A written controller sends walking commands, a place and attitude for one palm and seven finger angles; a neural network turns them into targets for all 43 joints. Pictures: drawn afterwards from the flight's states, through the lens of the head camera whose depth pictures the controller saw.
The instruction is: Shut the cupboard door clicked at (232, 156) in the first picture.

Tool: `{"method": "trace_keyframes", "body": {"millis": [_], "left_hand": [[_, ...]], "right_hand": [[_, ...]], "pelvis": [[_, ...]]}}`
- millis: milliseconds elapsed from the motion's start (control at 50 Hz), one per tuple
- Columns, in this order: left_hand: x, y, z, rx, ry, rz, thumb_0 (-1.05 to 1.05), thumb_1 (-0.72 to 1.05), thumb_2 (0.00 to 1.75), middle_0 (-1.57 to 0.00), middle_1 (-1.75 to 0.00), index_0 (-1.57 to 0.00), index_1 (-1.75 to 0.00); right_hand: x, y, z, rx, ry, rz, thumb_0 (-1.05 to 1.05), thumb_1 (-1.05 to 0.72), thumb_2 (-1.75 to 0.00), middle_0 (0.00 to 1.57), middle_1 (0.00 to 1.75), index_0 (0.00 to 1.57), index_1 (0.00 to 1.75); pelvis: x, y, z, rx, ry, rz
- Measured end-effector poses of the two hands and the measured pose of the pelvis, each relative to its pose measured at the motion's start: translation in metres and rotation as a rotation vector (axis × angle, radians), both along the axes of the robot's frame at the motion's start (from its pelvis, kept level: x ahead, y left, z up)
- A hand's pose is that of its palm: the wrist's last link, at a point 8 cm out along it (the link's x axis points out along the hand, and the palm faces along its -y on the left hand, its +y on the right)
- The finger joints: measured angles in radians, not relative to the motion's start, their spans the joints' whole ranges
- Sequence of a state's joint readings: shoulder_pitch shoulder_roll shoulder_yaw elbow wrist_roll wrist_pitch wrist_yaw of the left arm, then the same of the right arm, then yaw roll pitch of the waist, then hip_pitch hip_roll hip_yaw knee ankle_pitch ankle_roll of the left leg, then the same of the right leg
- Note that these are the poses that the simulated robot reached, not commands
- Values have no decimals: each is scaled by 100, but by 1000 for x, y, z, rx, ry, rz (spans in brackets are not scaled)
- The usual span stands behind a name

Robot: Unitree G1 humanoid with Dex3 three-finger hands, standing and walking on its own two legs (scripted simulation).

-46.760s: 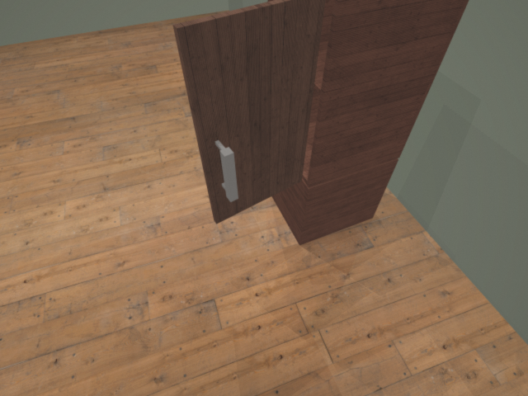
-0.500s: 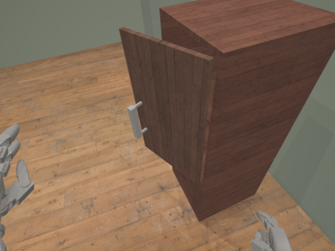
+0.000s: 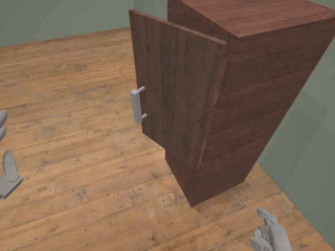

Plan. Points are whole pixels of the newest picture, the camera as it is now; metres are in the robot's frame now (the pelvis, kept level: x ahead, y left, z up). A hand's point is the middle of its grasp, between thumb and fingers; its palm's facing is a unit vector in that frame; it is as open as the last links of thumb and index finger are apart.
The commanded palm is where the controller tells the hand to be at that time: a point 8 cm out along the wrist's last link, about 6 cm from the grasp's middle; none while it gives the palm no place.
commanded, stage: step back with the hand held close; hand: left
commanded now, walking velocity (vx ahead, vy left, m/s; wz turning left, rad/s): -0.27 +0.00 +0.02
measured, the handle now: (140, 105) +0.69 +0.16 -0.10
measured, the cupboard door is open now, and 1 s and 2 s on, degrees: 24 24 24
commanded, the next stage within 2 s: stop stepping back and stand still in 0.74 s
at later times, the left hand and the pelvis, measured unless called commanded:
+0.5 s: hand out of the picture +0.12 +0.28 +0.17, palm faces +0.46 -0.77 -0.44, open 7.4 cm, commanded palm +0.05 +0.32 +0.19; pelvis -0.07 +0.01 -0.01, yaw +4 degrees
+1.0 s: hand out of the picture +0.02 +0.29 +0.18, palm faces +0.33 -0.83 -0.45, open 7.4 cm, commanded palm -0.07 +0.34 +0.19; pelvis -0.19 +0.03 -0.02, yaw +4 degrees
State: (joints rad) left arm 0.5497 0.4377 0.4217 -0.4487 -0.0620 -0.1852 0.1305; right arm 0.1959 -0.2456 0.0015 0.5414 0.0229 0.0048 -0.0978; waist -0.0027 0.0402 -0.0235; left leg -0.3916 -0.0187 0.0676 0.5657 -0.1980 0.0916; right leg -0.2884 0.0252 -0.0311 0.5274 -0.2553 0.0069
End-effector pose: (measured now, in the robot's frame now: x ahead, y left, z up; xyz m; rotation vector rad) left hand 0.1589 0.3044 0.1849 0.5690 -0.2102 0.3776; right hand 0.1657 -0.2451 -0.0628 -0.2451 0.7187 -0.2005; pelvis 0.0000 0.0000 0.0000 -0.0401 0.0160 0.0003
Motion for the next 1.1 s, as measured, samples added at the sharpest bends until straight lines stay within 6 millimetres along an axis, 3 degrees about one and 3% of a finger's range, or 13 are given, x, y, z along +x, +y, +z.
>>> {"method": "trace_keyframes", "body": {"millis": [120, 320, 440, 540, 640, 760, 860, 940, 1000, 1060, 1100], "left_hand": [[-25, 7, -3, 10, -53, 33, 1, 88, 90, -21, -31, -22, -30], [-64, -2, 2, 39, -122, 39, 1, 88, 90, -21, -31, -22, -30], [-76, -1, 1, 8, -152, 2, 1, 88, 90, -21, -31, -22, -30], [-86, 15, 6, 53, -157, -23, 1, 88, 90, -22, -31, -22, -30], [-110, 27, 16, 35, -184, 1, 1, 88, 90, -21, -31, -22, -30], [-133, 14, 8, -6, -192, -39, 1, 89, 90, -21, -31, -21, -30], [-132, 4, 6, -48, -237, -148, 1, 88, 90, -21, -31, -21, -30], [-140, 14, 4, -41, -216, -190, 1, 88, 90, -21, -31, -22, -30], [-175, 28, 6, 18, -137, -167, 1, 88, 90, -22, -31, -22, -30], [-218, 43, 7, 60, -123, -117, 1, 88, 90, -22, -31, -22, -30], [-232, 54, 5, 37, -185, -65, 1, 88, 90, -22, -31, -22, -30]], "right_hand": [[-21, 9, -10, -4, 12, 44, 1, -91, -90, 20, 30, 20, 30], [-50, 12, -24, 13, 42, 86, 1, -91, -90, 20, 30, 20, 30], [-73, 12, -21, -10, 74, 66, 1, -91, -90, 20, 30, 20, 30], [-89, 18, -15, -36, 50, 42, 1, -91, -90, 20, 30, 20, 30], [-99, 32, -7, -6, 18, 61, 1, -91, -90, 20, 30, 20, 30], [-111, 44, -6, 21, -48, 114, 1, -91, -90, 20, 30, 20, 30], [-149, 42, -9, 7, -44, 36, 1, -91, -90, 20, 30, 20, 30], [-186, 37, -9, -5, -40, -32, 1, -91, -90, 20, 30, 20, 30], [-218, 36, -9, -2, -4, -42, 1, -91, -90, 20, 30, 20, 30], [-249, 36, -10, -45, 78, -53, 1, -91, -90, 20, 30, 20, 30], [-265, 37, -16, -89, 104, -44, 1, -91, -90, 20, 30, 20, 30]], "pelvis": [[-21, 1, -7, -6, -11, 28], [-50, -5, -14, 3, -17, 56], [-65, 1, -13, 4, -14, 65], [-82, 10, -13, -51, -16, 76], [-97, 13, -6, -66, 20, 52], [-133, 12, -12, -13, 69, -40], [-151, 23, -16, -42, -5, -50], [-174, 28, -20, -64, -15, 10], [-194, 31, -17, -62, -15, 64], [-199, 39, -15, -24, -15, -16], [-202, 50, -20, -42, -10, -31]]}}
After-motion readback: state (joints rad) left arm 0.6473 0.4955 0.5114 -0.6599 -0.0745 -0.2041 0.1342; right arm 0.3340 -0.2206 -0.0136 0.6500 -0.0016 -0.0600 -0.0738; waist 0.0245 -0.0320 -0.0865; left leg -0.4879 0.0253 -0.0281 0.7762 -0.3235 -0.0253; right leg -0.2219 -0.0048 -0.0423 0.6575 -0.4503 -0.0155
